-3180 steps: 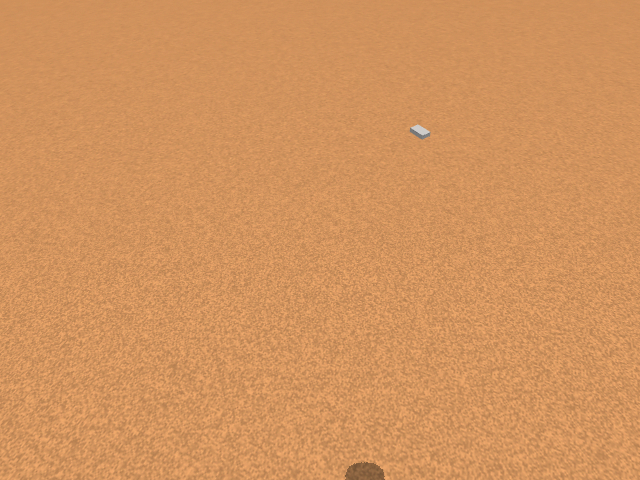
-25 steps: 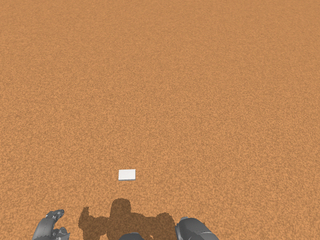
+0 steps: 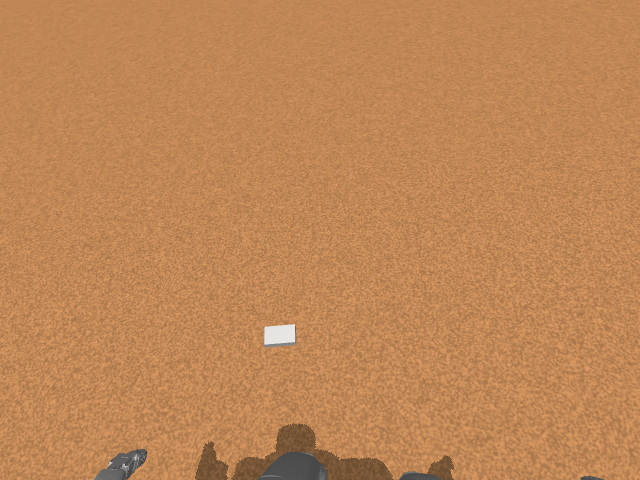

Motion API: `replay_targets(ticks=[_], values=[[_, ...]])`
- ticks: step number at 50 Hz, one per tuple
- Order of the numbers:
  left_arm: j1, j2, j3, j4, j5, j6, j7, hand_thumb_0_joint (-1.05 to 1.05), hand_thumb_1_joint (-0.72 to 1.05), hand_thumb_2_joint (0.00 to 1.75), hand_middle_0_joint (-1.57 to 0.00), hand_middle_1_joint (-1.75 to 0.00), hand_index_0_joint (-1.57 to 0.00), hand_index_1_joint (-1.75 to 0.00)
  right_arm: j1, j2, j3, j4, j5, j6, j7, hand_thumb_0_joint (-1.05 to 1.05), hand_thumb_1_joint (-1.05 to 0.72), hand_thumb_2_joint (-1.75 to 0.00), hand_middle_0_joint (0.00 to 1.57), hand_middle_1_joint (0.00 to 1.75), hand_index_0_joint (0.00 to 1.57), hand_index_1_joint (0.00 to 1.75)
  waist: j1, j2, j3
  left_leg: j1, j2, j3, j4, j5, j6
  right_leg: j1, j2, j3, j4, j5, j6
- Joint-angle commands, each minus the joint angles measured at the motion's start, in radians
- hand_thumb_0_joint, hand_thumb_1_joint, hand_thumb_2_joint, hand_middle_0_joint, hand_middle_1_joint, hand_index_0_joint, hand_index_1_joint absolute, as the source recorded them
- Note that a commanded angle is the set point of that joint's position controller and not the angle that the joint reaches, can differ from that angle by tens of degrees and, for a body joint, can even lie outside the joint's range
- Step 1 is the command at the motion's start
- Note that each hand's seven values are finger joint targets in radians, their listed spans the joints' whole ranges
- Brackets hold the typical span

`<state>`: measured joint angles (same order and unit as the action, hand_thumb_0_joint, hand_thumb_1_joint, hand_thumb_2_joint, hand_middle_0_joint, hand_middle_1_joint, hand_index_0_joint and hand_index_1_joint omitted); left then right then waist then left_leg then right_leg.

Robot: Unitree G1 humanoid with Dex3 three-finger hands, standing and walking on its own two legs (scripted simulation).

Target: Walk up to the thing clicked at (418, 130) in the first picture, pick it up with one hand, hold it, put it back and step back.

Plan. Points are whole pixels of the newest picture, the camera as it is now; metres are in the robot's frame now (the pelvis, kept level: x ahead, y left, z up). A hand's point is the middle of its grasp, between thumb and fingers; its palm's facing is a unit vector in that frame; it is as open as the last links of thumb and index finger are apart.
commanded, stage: step back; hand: left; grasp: from above
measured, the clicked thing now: (280, 335) +0.59 +0.23 -0.75
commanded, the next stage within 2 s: none
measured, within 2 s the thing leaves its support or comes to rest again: neither
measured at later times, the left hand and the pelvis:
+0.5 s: hand out of the picture -0.09 +0.28 -0.16, palm faces +0.01 -0.92 -0.39, open 7.3 cm; pelvis -0.16 +0.00 -0.01, yaw -1 degrees
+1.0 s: hand out of the picture -0.22 +0.26 -0.15, palm faces +0.06 -0.92 -0.40, open 7.3 cm; pelvis -0.34 -0.02 -0.01, yaw +4 degrees
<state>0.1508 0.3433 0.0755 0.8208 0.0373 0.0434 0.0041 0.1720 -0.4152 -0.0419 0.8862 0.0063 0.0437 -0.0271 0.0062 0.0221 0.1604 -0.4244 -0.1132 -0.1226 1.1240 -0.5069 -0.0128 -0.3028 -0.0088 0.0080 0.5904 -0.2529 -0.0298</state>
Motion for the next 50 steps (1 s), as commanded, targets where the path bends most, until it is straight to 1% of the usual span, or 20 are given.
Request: replay_targets(ticks=[1,7,8,9,10,14,21,27,28,29,30,33,37,40,43,44,45,46,48,50], values=[[0.015,0.248,0.067,-0.112,-0.001,-0.030,0.031,0.00,0.90,0.90,-0.20,-0.30,-0.20,-0.30,0.008,-0.153,-0.041,-0.089,-0.010,-0.026,-0.010,0.00,-0.90,-0.90,0.20,0.30,0.20,0.30,0.045,-0.190,-0.196,-0.076,0.048,0.020,-0.165,-0.046,-0.013,0.285,-0.253,0.226,-0.110,0.500,-0.208],[-0.044,0.272,0.056,-0.147,-0.020,-0.005,0.016,0.00,0.90,0.90,-0.20,-0.30,-0.20,-0.30,0.148,-0.161,-0.062,-0.035,-0.028,-0.037,0.006,0.00,-0.90,-0.90,0.20,0.30,0.20,0.30,-0.037,-0.152,-0.238,0.231,0.087,0.121,-0.674,0.281,0.033,0.075,-0.203,0.170,-0.020,0.239,-0.108],[-0.025,0.234,0.046,-0.148,-0.022,0.002,0.013,0.00,0.90,0.90,-0.20,-0.30,-0.20,-0.30,0.136,-0.212,-0.077,-0.044,-0.045,-0.041,0.008,0.00,-0.90,-0.90,0.20,0.30,0.20,0.30,-0.032,-0.012,-0.220,0.262,0.217,-0.079,-0.746,0.251,0.076,-0.051,-0.128,0.132,0.070,0.044,-0.053],[-0.063,0.218,0.043,-0.164,-0.027,-0.005,0.018,0.00,0.90,0.90,-0.20,-0.30,-0.20,-0.30,0.057,-0.336,-0.097,-0.072,-0.046,-0.038,0.019,0.00,-0.90,-0.90,0.20,0.30,0.20,0.30,-0.036,0.266,-0.168,0.190,0.458,-0.391,-0.836,0.346,0.210,-0.198,0.075,-0.016,0.261,-0.282,0.009],[-0.128,0.257,0.068,-0.154,-0.010,-0.007,0.030,0.00,0.90,0.90,-0.20,-0.30,-0.20,-0.30,0.027,-0.368,-0.107,-0.087,-0.047,-0.042,0.018,0.00,-0.90,-0.90,0.20,0.30,0.20,0.30,-0.084,0.236,-0.142,0.053,0.530,-0.492,-0.852,0.419,0.326,-0.139,0.089,0.131,0.490,-0.407,0.021],[0.021,0.236,0.073,-0.078,-0.034,-0.005,0.027,0.00,0.90,0.90,-0.20,-0.30,-0.20,-0.30,-0.075,-0.219,-0.061,-0.106,-0.040,-0.050,-0.003,0.00,-0.90,-0.90,0.20,0.30,0.20,0.30,0.032,0.088,-0.151,0.182,0.367,-0.124,-0.687,0.710,0.232,-0.204,0.117,0.182,0.703,-0.257,0.012],[0.032,0.213,0.061,-0.080,-0.023,-0.009,0.014,0.00,0.90,0.90,-0.20,-0.30,-0.20,-0.30,-0.002,-0.218,-0.074,-0.123,-0.036,-0.040,-0.006,0.00,-0.90,-0.90,0.20,0.30,0.20,0.30,-0.037,0.160,-0.193,0.350,0.384,-0.119,-0.654,0.653,0.278,-0.163,0.063,0.099,0.397,-0.278,0.072],[0.200,0.232,0.068,0.020,-0.005,-0.028,0.005,0.00,0.90,0.90,-0.20,-0.30,-0.20,-0.30,-0.066,-0.233,-0.078,-0.145,-0.021,-0.006,0.005,0.00,-0.90,-0.90,0.20,0.30,0.20,0.30,0.025,0.147,-0.244,0.095,0.299,-0.058,-0.562,0.396,0.132,0.185,0.024,0.010,-0.141,-0.013,-0.006],[0.187,0.292,0.085,0.004,0.010,-0.033,0.002,0.00,0.90,0.90,-0.20,-0.30,-0.20,-0.30,-0.051,-0.180,-0.065,-0.153,-0.016,-0.004,0.008,0.00,-0.90,-0.90,0.20,0.30,0.20,0.30,0.013,-0.029,-0.203,-0.091,0.190,-0.026,-0.434,0.196,0.065,0.209,-0.120,0.267,-0.193,-0.108,-0.053],[0.112,0.413,0.109,-0.032,0.004,-0.025,0.002,0.00,0.90,0.90,-0.20,-0.30,-0.20,-0.30,-0.118,-0.153,-0.065,-0.167,-0.008,-0.006,-0.007,0.00,-0.90,-0.90,0.20,0.30,0.20,0.30,0.068,-0.325,-0.153,-0.098,0.016,0.058,-0.156,-0.076,0.014,-0.035,-0.360,0.535,-0.312,-0.116,-0.226],[0.038,0.429,0.109,-0.072,0.008,-0.030,0.006,0.00,0.90,0.90,-0.20,-0.30,-0.20,-0.30,-0.116,-0.193,-0.081,-0.164,-0.017,0.000,-0.013,0.00,-0.90,-0.90,0.20,0.30,0.20,0.30,0.050,-0.293,-0.076,-0.056,0.054,-0.057,0.019,-0.103,-0.002,-0.206,-0.438,0.600,-0.351,-0.110,-0.282],[-0.115,0.301,0.079,-0.102,0.009,-0.036,0.022,0.00,0.90,0.90,-0.20,-0.30,-0.20,-0.30,0.009,-0.175,-0.069,-0.100,0.000,-0.010,-0.006,0.00,-0.90,-0.90,0.20,0.30,0.20,0.30,-0.047,-0.158,-0.092,-0.045,-0.004,-0.041,0.104,0.044,0.010,-0.105,-0.238,0.230,-0.185,0.179,-0.170],[0.008,0.266,0.071,-0.096,0.009,-0.031,0.029,0.00,0.90,0.90,-0.20,-0.30,-0.20,-0.30,-0.005,-0.148,-0.051,-0.106,-0.012,-0.022,-0.008,0.00,-0.90,-0.90,0.20,0.30,0.20,0.30,0.036,-0.187,-0.155,-0.102,0.020,0.020,-0.085,-0.019,-0.011,0.164,-0.216,0.186,-0.097,0.377,-0.171],[0.007,0.287,0.071,-0.108,0.001,-0.021,0.039,0.00,0.90,0.90,-0.20,-0.30,-0.20,-0.30,0.008,-0.147,-0.055,-0.107,-0.026,-0.025,-0.005,0.00,-0.90,-0.90,0.20,0.30,0.20,0.30,0.034,-0.227,-0.192,-0.015,0.088,0.064,-0.359,-0.024,0.004,0.222,-0.263,0.217,-0.043,0.467,-0.169],[-0.025,0.271,0.050,-0.121,-0.018,0.001,0.029,0.00,0.90,0.90,-0.20,-0.30,-0.20,-0.30,0.109,-0.156,-0.071,-0.052,-0.036,-0.032,-0.002,0.00,-0.90,-0.90,0.20,0.30,0.20,0.30,-0.015,-0.162,-0.218,0.197,0.084,0.122,-0.737,0.302,0.024,0.112,-0.200,0.165,0.076,0.343,-0.097],[0.018,0.232,0.036,-0.123,-0.021,0.006,0.024,0.00,0.90,0.90,-0.20,-0.30,-0.20,-0.30,0.091,-0.216,-0.089,-0.056,-0.050,-0.034,-0.002,0.00,-0.90,-0.90,0.20,0.30,0.20,0.30,0.004,-0.018,-0.226,0.295,0.231,-0.101,-0.751,0.372,0.075,-0.068,-0.112,0.125,0.164,0.131,-0.040],[-0.023,0.221,0.034,-0.138,-0.031,0.002,0.030,0.00,0.90,0.90,-0.20,-0.30,-0.20,-0.30,0.024,-0.345,-0.103,-0.084,-0.042,-0.029,0.012,0.00,-0.90,-0.90,0.20,0.30,0.20,0.30,-0.008,0.241,-0.201,0.199,0.462,-0.370,-0.801,0.447,0.229,-0.170,0.069,-0.020,0.336,-0.293,0.011],[-0.088,0.264,0.062,-0.129,-0.015,0.004,0.041,0.00,0.90,0.90,-0.20,-0.30,-0.20,-0.30,0.012,-0.364,-0.110,-0.096,-0.046,-0.033,0.014,0.00,-0.90,-0.90,0.20,0.30,0.20,0.30,-0.061,0.216,-0.177,0.054,0.533,-0.481,-0.829,0.487,0.333,-0.105,0.071,0.123,0.548,-0.427,0.021],[-0.053,0.235,0.059,-0.091,-0.036,0.012,0.035,0.00,0.90,0.90,-0.20,-0.30,-0.20,-0.30,-0.050,-0.260,-0.075,-0.086,-0.048,-0.041,0.000,0.00,-0.90,-0.90,0.20,0.30,0.20,0.30,0.007,0.058,-0.170,0.089,0.409,-0.224,-0.741,0.625,0.265,-0.139,0.102,0.210,0.706,-0.320,0.002],[0.034,0.251,0.061,-0.051,-0.035,0.010,0.031,0.00,0.90,0.90,-0.20,-0.30,-0.20,-0.30,-0.091,-0.234,-0.068,-0.102,-0.046,-0.040,-0.006,0.00,-0.90,-0.90,0.20,0.30,0.20,0.30,0.041,0.112,-0.155,0.105,0.377,-0.138,-0.704,0.602,0.243,-0.149,0.091,0.160,0.712,-0.264,0.014]])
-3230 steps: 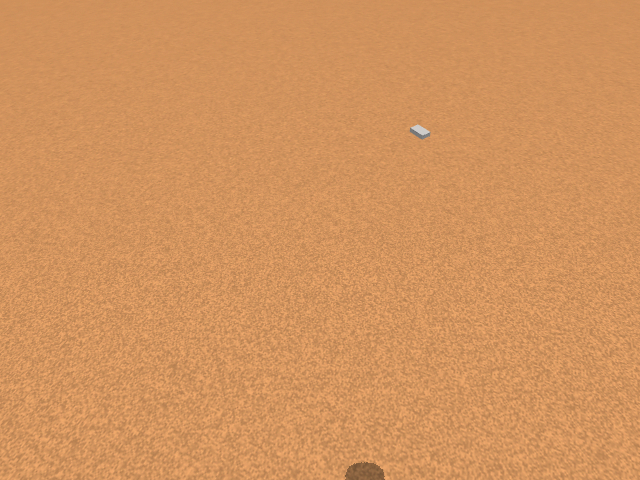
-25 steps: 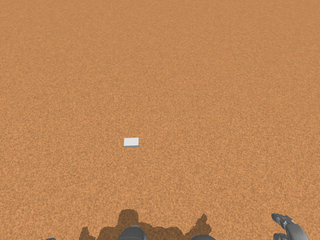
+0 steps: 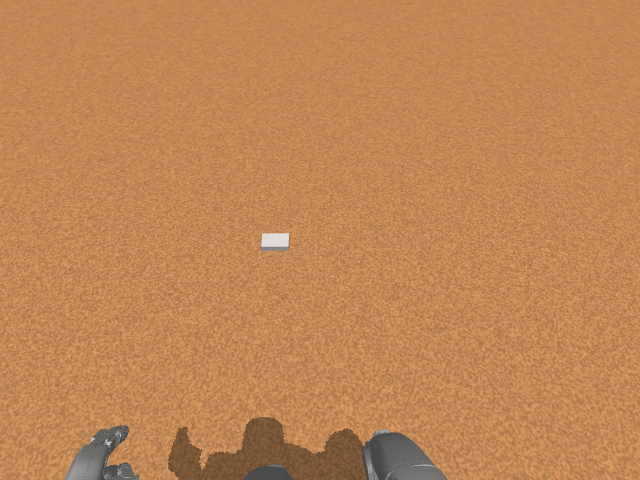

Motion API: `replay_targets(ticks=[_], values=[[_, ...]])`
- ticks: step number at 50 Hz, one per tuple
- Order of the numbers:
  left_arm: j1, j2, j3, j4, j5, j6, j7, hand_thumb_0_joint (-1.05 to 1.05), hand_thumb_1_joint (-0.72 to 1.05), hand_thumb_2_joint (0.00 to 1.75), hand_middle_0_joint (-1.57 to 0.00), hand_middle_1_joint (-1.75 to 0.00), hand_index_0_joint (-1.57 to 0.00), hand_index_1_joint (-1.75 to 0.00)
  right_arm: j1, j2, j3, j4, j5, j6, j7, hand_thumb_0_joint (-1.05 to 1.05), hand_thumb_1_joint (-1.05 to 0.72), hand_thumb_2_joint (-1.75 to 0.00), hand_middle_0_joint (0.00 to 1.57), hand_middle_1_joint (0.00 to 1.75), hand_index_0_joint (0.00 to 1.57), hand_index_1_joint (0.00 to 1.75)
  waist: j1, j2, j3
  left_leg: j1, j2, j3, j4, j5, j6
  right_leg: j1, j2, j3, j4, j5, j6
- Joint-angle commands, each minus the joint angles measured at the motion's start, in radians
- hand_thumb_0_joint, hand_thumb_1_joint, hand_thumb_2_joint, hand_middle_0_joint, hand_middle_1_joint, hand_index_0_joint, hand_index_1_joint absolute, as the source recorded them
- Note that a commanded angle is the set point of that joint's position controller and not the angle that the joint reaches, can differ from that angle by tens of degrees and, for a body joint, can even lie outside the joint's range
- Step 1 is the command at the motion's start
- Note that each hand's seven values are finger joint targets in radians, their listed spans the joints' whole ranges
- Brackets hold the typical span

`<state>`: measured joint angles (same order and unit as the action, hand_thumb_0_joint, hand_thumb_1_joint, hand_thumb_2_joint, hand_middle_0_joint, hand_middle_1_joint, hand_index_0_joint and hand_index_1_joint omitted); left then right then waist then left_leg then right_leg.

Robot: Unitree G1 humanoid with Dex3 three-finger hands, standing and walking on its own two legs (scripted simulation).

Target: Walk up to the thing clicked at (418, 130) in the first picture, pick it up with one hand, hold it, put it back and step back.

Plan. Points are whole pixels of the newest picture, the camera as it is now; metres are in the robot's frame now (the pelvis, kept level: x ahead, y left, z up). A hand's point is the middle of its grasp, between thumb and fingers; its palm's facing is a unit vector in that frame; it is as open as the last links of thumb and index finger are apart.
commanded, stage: step back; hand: left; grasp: from above
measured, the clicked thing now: (275, 241) +0.95 +0.18 -0.74
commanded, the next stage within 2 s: stand in 1.38 s
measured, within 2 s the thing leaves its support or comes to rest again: neither
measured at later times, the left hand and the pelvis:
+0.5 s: hand out of the picture -0.08 +0.26 -0.13, palm faces +0.02 -0.90 -0.43, open 7.3 cm; pelvis -0.14 -0.02 +0.00, yaw +0 degrees
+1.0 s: hand out of the picture -0.06 +0.24 -0.13, palm faces +0.04 -0.93 -0.38, open 7.3 cm; pelvis -0.12 -0.03 +0.01, yaw +1 degrees
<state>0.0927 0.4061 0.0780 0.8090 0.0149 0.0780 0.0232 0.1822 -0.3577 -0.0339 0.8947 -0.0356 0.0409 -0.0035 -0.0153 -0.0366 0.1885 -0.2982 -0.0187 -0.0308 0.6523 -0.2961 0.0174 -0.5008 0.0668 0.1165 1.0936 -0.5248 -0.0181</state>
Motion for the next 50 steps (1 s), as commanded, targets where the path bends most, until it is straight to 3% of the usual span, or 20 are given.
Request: replay_targets(ticks=[1,5,9,10,11,12,14,16,20,23,25,26,27,28,31,38,40,41,45,50], values=[[0.111,0.181,0.058,-0.030,-0.008,-0.028,0.008,0.00,0.90,0.90,-0.20,-0.30,-0.20,-0.30,-0.104,-0.278,-0.075,-0.112,-0.005,-0.034,-0.026,0.00,-0.90,-0.90,0.20,0.30,0.20,0.30,0.064,0.177,-0.191,0.028,0.270,-0.215,-0.215,0.395,0.222,0.049,0.004,0.031,0.150,-0.004,0.018],[0.070,0.159,0.048,-0.042,0.001,-0.042,-0.004,0.00,0.90,0.90,-0.20,-0.30,-0.20,-0.30,-0.034,-0.277,-0.080,-0.111,-0.010,-0.022,-0.025,0.00,-0.90,-0.90,0.20,0.30,0.20,0.30,0.006,0.221,-0.214,0.153,0.280,-0.221,-0.193,0.356,0.220,0.091,-0.049,-0.035,-0.214,-0.015,0.038],[0.195,0.147,0.046,0.053,0.012,-0.069,-0.010,0.00,0.90,0.90,-0.20,-0.30,-0.20,-0.30,-0.054,-0.302,-0.081,-0.101,0.007,0.004,-0.013,0.00,-0.90,-0.90,0.20,0.30,0.20,0.30,0.043,0.234,-0.290,0.073,0.216,-0.142,-0.120,0.145,0.141,0.347,-0.017,-0.149,-0.703,0.198,-0.007],[0.215,0.196,0.061,0.067,0.027,-0.078,-0.008,0.00,0.90,0.90,-0.20,-0.30,-0.20,-0.30,-0.046,-0.257,-0.069,-0.105,0.011,0.006,-0.010,0.00,-0.90,-0.90,0.20,0.30,0.20,0.30,0.044,0.132,-0.269,-0.092,0.162,-0.115,-0.023,0.014,0.084,0.422,-0.083,-0.002,-0.698,0.175,-0.033],[0.196,0.305,0.090,0.045,0.036,-0.080,-0.008,0.00,0.90,0.90,-0.20,-0.30,-0.20,-0.30,-0.094,-0.192,-0.051,-0.141,0.018,-0.002,-0.011,0.00,-0.90,-0.90,0.20,0.30,0.20,0.30,0.072,-0.147,-0.202,-0.335,-0.019,-0.052,0.136,-0.196,0.009,0.383,-0.308,0.354,-0.789,0.011,-0.122],[0.109,0.383,0.101,0.013,0.037,-0.078,-0.005,0.00,0.90,0.90,-0.20,-0.30,-0.20,-0.30,-0.135,-0.228,-0.070,-0.133,0.014,0.003,-0.027,0.00,-0.90,-0.90,0.20,0.30,0.20,0.30,0.098,-0.200,-0.141,-0.211,-0.024,-0.137,0.333,-0.301,-0.027,0.071,-0.495,0.517,-0.852,-0.039,-0.265],[-0.017,0.285,0.072,-0.018,0.026,-0.092,0.003,0.00,0.90,0.90,-0.20,-0.30,-0.20,-0.30,-0.070,-0.252,-0.077,-0.088,0.022,-0.002,-0.022,0.00,-0.90,-0.90,0.20,0.30,0.20,0.30,0.013,-0.026,-0.077,-0.214,-0.052,-0.187,0.478,-0.180,-0.024,0.075,-0.382,0.286,-0.757,0.133,-0.213],[-0.010,0.238,0.068,-0.003,0.029,-0.098,0.003,0.00,0.90,0.90,-0.20,-0.30,-0.20,-0.30,-0.024,-0.229,-0.068,-0.061,0.023,-0.013,-0.017,0.00,-0.90,-0.90,0.20,0.30,0.20,0.30,0.005,-0.062,-0.112,-0.184,-0.060,-0.137,0.468,-0.123,-0.027,0.125,-0.291,0.150,-0.725,0.135,-0.155],[0.068,0.253,0.075,0.019,0.042,-0.108,-0.006,0.00,0.90,0.90,-0.20,-0.30,-0.20,-0.30,-0.034,-0.229,-0.071,-0.048,0.003,-0.027,0.004,0.00,-0.90,-0.90,0.20,0.30,0.20,0.30,0.070,-0.122,-0.114,-0.212,-0.007,-0.064,0.228,-0.170,-0.045,0.259,-0.292,0.188,-0.757,-0.202,-0.154],[0.078,0.264,0.071,0.033,0.035,-0.100,-0.016,0.00,0.90,0.90,-0.20,-0.30,-0.20,-0.30,-0.028,-0.211,-0.069,-0.026,0.001,-0.048,0.015,0.00,-0.90,-0.90,0.20,0.30,0.20,0.30,0.068,-0.166,-0.115,-0.051,0.009,0.005,-0.048,-0.253,-0.029,0.214,-0.328,0.192,-0.765,-0.183,-0.167],[0.082,0.221,0.047,0.035,0.030,-0.086,-0.021,0.00,0.90,0.90,-0.20,-0.30,-0.20,-0.30,0.049,-0.211,-0.081,0.023,0.002,-0.064,0.012,0.00,-0.90,-0.90,0.20,0.30,0.20,0.30,0.021,-0.069,-0.153,0.180,-0.024,0.019,-0.292,-0.080,0.002,0.147,-0.245,0.055,-0.630,-0.050,-0.106],[0.108,0.171,0.027,0.038,0.027,-0.083,-0.022,0.00,0.90,0.90,-0.20,-0.30,-0.20,-0.30,0.092,-0.242,-0.098,0.039,-0.010,-0.072,0.006,0.00,-0.90,-0.90,0.20,0.30,0.20,0.30,0.004,0.056,-0.178,0.316,0.068,-0.158,-0.343,-0.159,0.030,0.004,-0.189,-0.004,-0.471,-0.026,-0.066],[0.046,0.128,0.015,0.026,0.005,-0.087,-0.025,0.00,0.90,0.90,-0.20,-0.30,-0.20,-0.30,0.077,-0.343,-0.106,0.028,-0.015,-0.077,0.003,0.00,-0.90,-0.90,0.20,0.30,0.20,0.30,-0.021,0.260,-0.151,0.213,0.308,-0.570,-0.469,-0.545,0.141,-0.128,-0.057,-0.141,-0.296,-0.039,0.002],[-0.006,0.229,0.048,0.035,0.016,-0.090,-0.018,0.00,0.90,0.90,-0.20,-0.30,-0.20,-0.30,0.058,-0.389,-0.118,0.012,-0.007,-0.080,0.008,0.00,-0.90,-0.90,0.20,0.30,0.20,0.30,-0.037,0.167,-0.060,0.018,0.372,-0.635,-0.507,-0.637,0.230,-0.060,-0.102,-0.034,-0.196,-0.050,0.000],[0.076,0.192,0.039,0.077,0.002,-0.103,-0.036,0.00,0.90,0.90,-0.20,-0.30,-0.20,-0.30,-0.021,-0.281,-0.082,0.003,-0.009,-0.095,0.002,0.00,-0.90,-0.90,0.20,0.30,0.20,0.30,0.028,0.146,-0.079,0.051,0.245,-0.351,-0.418,-0.349,0.157,0.025,-0.116,-0.057,-0.232,0.083,-0.001],[0.177,0.162,0.049,0.143,0.021,-0.126,-0.026,0.00,0.90,0.90,-0.20,-0.30,-0.20,-0.30,-0.025,-0.223,-0.070,-0.002,0.007,-0.053,0.013,0.00,-0.90,-0.90,0.20,0.30,0.20,0.30,0.067,0.131,-0.136,-0.142,0.146,-0.143,-0.171,-0.253,0.080,0.454,-0.037,-0.155,-0.667,0.202,-0.010],[0.223,0.300,0.078,0.144,0.033,-0.141,-0.012,0.00,0.90,0.90,-0.20,-0.30,-0.20,-0.30,-0.038,-0.146,-0.045,-0.033,0.013,-0.056,0.004,0.00,-0.90,-0.90,0.20,0.30,0.20,0.30,0.100,-0.168,-0.138,-0.367,-0.056,-0.035,0.209,-0.291,0.009,0.488,-0.383,0.429,-0.888,-0.144,-0.146],[0.163,0.328,0.083,0.113,0.030,-0.143,-0.014,0.00,0.90,0.90,-0.20,-0.30,-0.20,-0.30,-0.042,-0.219,-0.068,-0.019,0.003,-0.057,-0.008,0.00,-0.90,-0.90,0.20,0.30,0.20,0.30,0.087,-0.076,-0.059,-0.306,0.011,-0.120,0.306,-0.291,-0.003,0.312,-0.499,0.514,-0.898,-0.182,-0.237],[0.083,0.239,0.060,0.093,0.016,-0.159,-0.011,0.00,0.90,0.90,-0.20,-0.30,-0.20,-0.30,0.049,-0.209,-0.068,0.036,0.012,-0.070,0.004,0.00,-0.90,-0.90,0.20,0.30,0.20,0.30,0.035,-0.046,-0.100,-0.197,0.050,-0.117,0.262,-0.134,-0.010,0.303,-0.356,0.178,-0.816,0.191,-0.170],[0.034,0.220,0.033,0.087,0.004,-0.141,-0.013,0.00,0.90,0.90,-0.20,-0.30,-0.20,-0.30,0.033,-0.163,-0.058,0.052,0.008,-0.073,0.008,0.00,-0.90,-0.90,0.20,0.30,0.20,0.30,0.019,-0.099,-0.177,0.036,0.033,0.051,-0.080,-0.001,-0.025,0.261,-0.290,-0.019,-0.638,0.587,-0.134]])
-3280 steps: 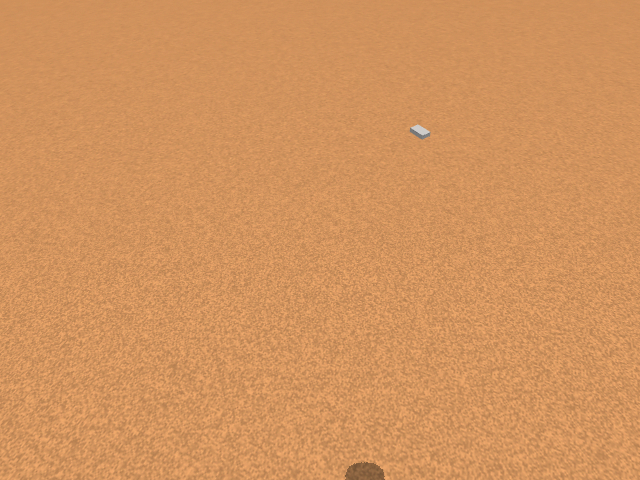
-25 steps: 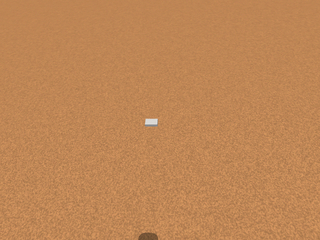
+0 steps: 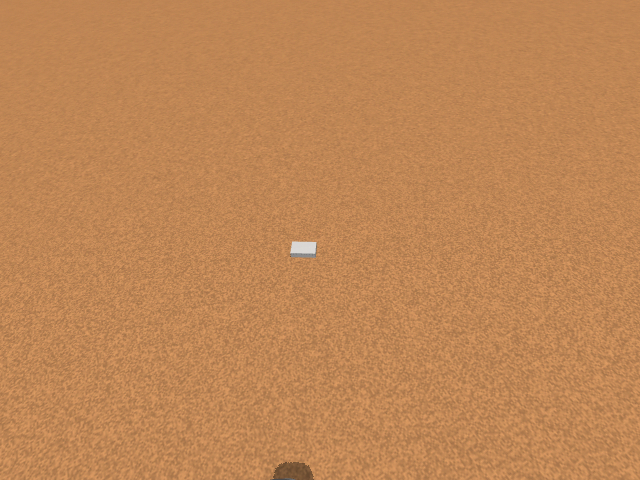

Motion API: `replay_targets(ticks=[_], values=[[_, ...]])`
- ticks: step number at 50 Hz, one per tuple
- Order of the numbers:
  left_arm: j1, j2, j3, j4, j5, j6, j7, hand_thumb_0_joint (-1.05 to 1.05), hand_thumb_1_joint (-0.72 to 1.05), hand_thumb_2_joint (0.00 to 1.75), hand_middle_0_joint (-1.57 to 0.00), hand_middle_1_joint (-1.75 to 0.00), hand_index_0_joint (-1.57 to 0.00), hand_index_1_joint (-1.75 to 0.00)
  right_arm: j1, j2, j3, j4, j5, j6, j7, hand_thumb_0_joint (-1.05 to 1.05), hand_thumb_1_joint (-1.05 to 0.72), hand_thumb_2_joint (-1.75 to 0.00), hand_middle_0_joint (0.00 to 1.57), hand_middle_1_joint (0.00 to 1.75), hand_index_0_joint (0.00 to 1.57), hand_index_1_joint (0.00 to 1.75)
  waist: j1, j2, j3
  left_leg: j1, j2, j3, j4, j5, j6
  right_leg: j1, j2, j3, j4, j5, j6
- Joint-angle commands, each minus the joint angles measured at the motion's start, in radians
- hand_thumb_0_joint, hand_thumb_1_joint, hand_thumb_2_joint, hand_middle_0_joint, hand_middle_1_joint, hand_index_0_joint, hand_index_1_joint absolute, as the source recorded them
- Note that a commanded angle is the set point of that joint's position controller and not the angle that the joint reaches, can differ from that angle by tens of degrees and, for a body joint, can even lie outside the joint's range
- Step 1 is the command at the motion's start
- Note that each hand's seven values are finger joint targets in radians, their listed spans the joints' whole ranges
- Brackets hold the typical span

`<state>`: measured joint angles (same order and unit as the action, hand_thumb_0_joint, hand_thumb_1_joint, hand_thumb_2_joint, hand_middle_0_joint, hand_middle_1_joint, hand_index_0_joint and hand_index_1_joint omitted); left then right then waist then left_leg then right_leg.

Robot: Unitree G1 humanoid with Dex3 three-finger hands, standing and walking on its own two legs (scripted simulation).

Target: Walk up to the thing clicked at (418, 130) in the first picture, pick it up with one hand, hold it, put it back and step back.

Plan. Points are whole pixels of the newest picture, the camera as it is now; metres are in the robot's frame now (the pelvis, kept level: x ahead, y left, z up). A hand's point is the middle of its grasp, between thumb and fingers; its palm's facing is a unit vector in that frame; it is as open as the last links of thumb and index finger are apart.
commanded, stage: step back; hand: left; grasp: from above
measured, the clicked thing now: (303, 249) +1.07 +0.18 -0.75
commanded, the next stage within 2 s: stand in 0.38 s
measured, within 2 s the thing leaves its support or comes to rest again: neither
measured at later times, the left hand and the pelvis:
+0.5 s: hand out of the picture +0.13 +0.27 -0.14, palm faces -0.04 -0.94 -0.35, open 7.3 cm; pelvis +0.03 +0.02 +0.01, yaw -2 degrees
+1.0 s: hand out of the picture +0.11 +0.28 -0.14, palm faces -0.08 -0.94 -0.33, open 7.3 cm; pelvis +0.02 +0.02 +0.02, yaw -2 degrees
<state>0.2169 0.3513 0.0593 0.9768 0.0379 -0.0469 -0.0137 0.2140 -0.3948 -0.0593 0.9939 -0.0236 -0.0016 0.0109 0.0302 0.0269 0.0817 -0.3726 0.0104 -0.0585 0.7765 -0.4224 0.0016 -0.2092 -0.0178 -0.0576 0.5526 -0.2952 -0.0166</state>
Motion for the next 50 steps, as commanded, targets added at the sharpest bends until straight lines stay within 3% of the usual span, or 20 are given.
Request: replay_targets(ticks=[1,2,3,4,5,6,8,10,11,14,18,19,20,23,27,35,38,42,49,50], values=[[-0.086,0.267,0.045,-0.079,-0.027,-0.007,0.025,0.00,0.90,0.90,-0.20,-0.30,-0.20,-0.30,0.006,-0.122,-0.034,-0.035,-0.004,-0.033,-0.011,0.00,-0.90,-0.90,0.20,0.30,0.20,0.30,-0.034,-0.138,-0.086,0.163,-0.010,0.099,-0.288,0.226,-0.004,-0.026,-0.182,0.127,-0.027,0.433,-0.108],[-0.070,0.244,0.034,-0.082,-0.029,-0.001,0.027,0.00,0.90,0.90,-0.20,-0.30,-0.20,-0.30,0.000,-0.131,-0.037,-0.030,-0.007,-0.037,-0.019,0.00,-0.90,-0.90,0.20,0.30,0.20,0.30,-0.036,-0.110,-0.101,0.217,0.003,0.073,-0.345,0.334,0.012,-0.036,-0.156,0.111,0.035,0.473,-0.076],[-0.053,0.214,0.020,-0.087,-0.034,0.002,0.026,0.00,0.90,0.90,-0.20,-0.30,-0.20,-0.30,0.000,-0.171,-0.045,-0.031,-0.012,-0.041,-0.025,0.00,-0.90,-0.90,0.20,0.30,0.20,0.30,-0.030,-0.023,-0.146,0.283,0.097,-0.033,-0.336,0.485,0.043,-0.075,-0.115,0.092,0.083,0.394,-0.037],[-0.044,0.186,0.013,-0.085,-0.047,0.013,0.026,0.00,0.90,0.90,-0.20,-0.30,-0.20,-0.30,-0.048,-0.215,-0.045,-0.048,-0.011,-0.046,-0.030,0.00,-0.90,-0.90,0.20,0.30,0.20,0.30,-0.013,0.067,-0.164,0.238,0.230,-0.205,-0.378,0.467,0.112,-0.095,-0.027,0.065,0.134,0.165,0.003],[-0.053,0.217,0.024,-0.060,-0.051,0.025,0.031,0.00,0.90,0.90,-0.20,-0.30,-0.20,-0.30,-0.084,-0.263,-0.049,-0.054,0.003,-0.040,-0.027,0.00,-0.90,-0.90,0.20,0.30,0.20,0.30,-0.015,0.097,-0.159,0.131,0.287,-0.240,-0.384,0.414,0.197,-0.009,-0.002,0.049,0.126,-0.084,0.000],[-0.054,0.216,0.019,-0.044,-0.044,0.027,0.031,0.00,0.90,0.90,-0.20,-0.30,-0.20,-0.30,-0.119,-0.246,-0.043,-0.048,0.000,-0.036,-0.024,0.00,-0.90,-0.90,0.20,0.30,0.20,0.30,-0.003,0.089,-0.131,0.102,0.276,-0.217,-0.393,0.348,0.187,0.014,-0.006,0.058,0.097,-0.133,-0.007],[-0.034,0.212,0.015,-0.010,-0.033,0.019,0.031,0.00,0.90,0.90,-0.20,-0.30,-0.20,-0.30,-0.180,-0.206,-0.025,-0.046,0.003,-0.027,-0.024,0.00,-0.90,-0.90,0.20,0.30,0.20,0.30,0.016,0.101,-0.117,0.084,0.211,-0.132,-0.357,0.325,0.106,0.052,-0.036,0.089,-0.030,0.015,-0.018],[-0.049,0.248,0.021,0.006,-0.031,0.008,0.027,0.00,0.90,0.90,-0.20,-0.30,-0.20,-0.30,-0.192,-0.171,-0.011,-0.031,0.010,-0.024,-0.023,0.00,-0.90,-0.90,0.20,0.30,0.20,0.30,-0.003,0.053,-0.103,0.086,0.132,-0.059,-0.315,0.277,0.048,0.041,-0.077,0.162,-0.088,0.139,-0.030],[-0.081,0.256,0.022,0.003,-0.030,0.006,0.026,0.00,0.90,0.90,-0.20,-0.30,-0.20,-0.30,-0.183,-0.167,-0.008,-0.019,0.009,-0.026,-0.023,0.00,-0.90,-0.90,0.20,0.30,0.20,0.30,-0.020,0.030,-0.121,0.131,0.123,-0.036,-0.318,0.301,0.037,0.039,-0.093,0.170,-0.093,0.195,-0.034],[-0.095,0.240,0.015,0.026,-0.034,0.002,0.029,0.00,0.90,0.90,-0.20,-0.30,-0.20,-0.30,-0.210,-0.163,-0.005,0.008,0.012,-0.029,-0.020,0.00,-0.90,-0.90,0.20,0.30,0.20,0.30,-0.017,0.020,-0.139,0.196,0.132,-0.025,-0.322,0.409,0.042,0.037,-0.091,0.157,-0.112,0.280,-0.022],[-0.123,0.238,0.014,0.039,-0.032,0.003,0.030,0.00,0.90,0.90,-0.20,-0.30,-0.20,-0.30,-0.224,-0.156,-0.004,0.033,0.013,-0.026,-0.020,0.00,-0.90,-0.90,0.20,0.30,0.20,0.30,-0.024,-0.015,-0.158,0.238,0.134,0.003,-0.338,0.440,0.039,0.065,-0.096,0.155,-0.146,0.321,-0.016],[-0.131,0.200,-0.012,0.055,-0.038,0.002,0.023,0.00,0.90,0.90,-0.20,-0.30,-0.20,-0.30,-0.190,-0.163,0.003,0.043,0.019,-0.033,-0.014,0.00,-0.90,-0.90,0.20,0.30,0.20,0.30,-0.039,0.006,-0.190,0.287,0.132,-0.018,-0.365,0.520,0.036,0.091,-0.102,0.147,-0.159,0.354,-0.006],[-0.128,0.203,-0.011,0.058,-0.039,0.001,0.023,0.00,0.90,0.90,-0.20,-0.30,-0.20,-0.30,-0.206,-0.169,-0.001,0.049,0.019,-0.036,-0.014,0.00,-0.90,-0.90,0.20,0.30,0.20,0.30,-0.032,0.003,-0.192,0.313,0.136,-0.015,-0.362,0.562,0.034,0.093,-0.101,0.143,-0.165,0.380,0.000],[-0.158,0.213,-0.017,0.072,-0.034,0.003,0.025,0.00,0.90,0.90,-0.20,-0.30,-0.20,-0.30,-0.222,-0.154,0.003,0.060,0.020,-0.033,-0.012,0.00,-0.90,-0.90,0.20,0.30,0.20,0.30,-0.038,-0.024,-0.130,0.303,0.133,-0.014,-0.408,0.494,0.025,0.072,-0.102,0.140,-0.222,0.306,0.006],[-0.169,0.215,-0.018,0.083,-0.034,0.004,0.021,0.00,0.90,0.90,-0.20,-0.30,-0.20,-0.30,-0.238,-0.151,0.005,0.068,0.017,-0.034,-0.009,0.00,-0.90,-0.90,0.20,0.30,0.20,0.30,-0.029,-0.024,-0.135,0.316,0.134,-0.011,-0.446,0.465,0.017,0.092,-0.110,0.141,-0.248,0.261,0.007],[-0.175,0.216,-0.020,0.101,-0.029,0.006,0.018,0.00,0.90,0.90,-0.20,-0.30,-0.20,-0.30,-0.226,-0.156,0.004,0.089,0.017,-0.032,-0.005,0.00,-0.90,-0.90,0.20,0.30,0.20,0.30,-0.033,-0.019,-0.082,0.257,0.123,-0.017,-0.510,0.288,0.007,0.075,-0.108,0.144,-0.301,0.102,0.008],[-0.168,0.215,-0.022,0.101,-0.030,0.004,0.017,0.00,0.90,0.90,-0.20,-0.30,-0.20,-0.30,-0.224,-0.156,0.005,0.092,0.016,-0.036,-0.004,0.00,-0.90,-0.90,0.20,0.30,0.20,0.30,-0.029,-0.015,-0.107,0.284,0.127,-0.014,-0.501,0.340,0.008,0.083,-0.113,0.145,-0.293,0.137,0.005],[-0.172,0.220,-0.019,0.099,-0.029,0.008,0.017,0.00,0.90,0.90,-0.20,-0.30,-0.20,-0.30,-0.195,-0.165,0.005,0.100,0.014,-0.035,-0.006,0.00,-0.90,-0.90,0.20,0.30,0.20,0.30,-0.040,-0.005,-0.098,0.269,0.122,-0.013,-0.510,0.295,0.006,0.077,-0.113,0.150,-0.300,0.126,0.003],[-0.156,0.217,-0.022,0.100,-0.031,0.010,0.017,0.00,0.90,0.90,-0.20,-0.30,-0.20,-0.30,-0.180,-0.166,0.010,0.104,0.015,-0.035,-0.008,0.00,-0.90,-0.90,0.20,0.30,0.20,0.30,-0.038,-0.018,-0.110,0.292,0.130,-0.011,-0.493,0.363,0.012,0.072,-0.112,0.146,-0.287,0.161,0.003],[-0.155,0.212,-0.024,0.103,-0.031,0.011,0.017,0.00,0.90,0.90,-0.20,-0.30,-0.20,-0.30,-0.175,-0.165,0.012,0.107,0.016,-0.033,-0.008,0.00,-0.90,-0.90,0.20,0.30,0.20,0.30,-0.041,-0.021,-0.084,0.269,0.126,-0.015,-0.504,0.310,0.009,0.059,-0.109,0.145,-0.298,0.121,0.007]])
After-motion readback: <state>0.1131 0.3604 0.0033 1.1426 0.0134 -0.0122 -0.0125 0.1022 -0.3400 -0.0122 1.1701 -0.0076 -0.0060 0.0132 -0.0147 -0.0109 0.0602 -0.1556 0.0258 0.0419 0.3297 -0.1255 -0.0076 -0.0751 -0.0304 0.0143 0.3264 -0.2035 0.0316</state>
